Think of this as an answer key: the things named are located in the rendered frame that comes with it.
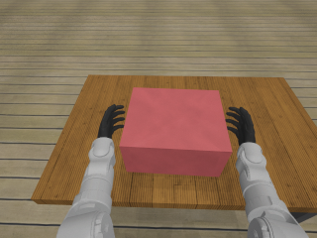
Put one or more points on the left robot forearm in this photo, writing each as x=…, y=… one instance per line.
x=97, y=183

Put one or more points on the left robot upper arm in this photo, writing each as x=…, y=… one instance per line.
x=94, y=224

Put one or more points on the right robot upper arm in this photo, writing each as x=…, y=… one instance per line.
x=264, y=227

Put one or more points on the robot left hand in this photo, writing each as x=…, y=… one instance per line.
x=107, y=128

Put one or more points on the right robot forearm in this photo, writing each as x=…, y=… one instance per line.
x=257, y=188

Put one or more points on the robot right hand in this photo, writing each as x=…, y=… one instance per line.
x=245, y=131

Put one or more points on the table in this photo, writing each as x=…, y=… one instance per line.
x=283, y=129

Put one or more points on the carton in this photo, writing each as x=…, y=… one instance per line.
x=173, y=131

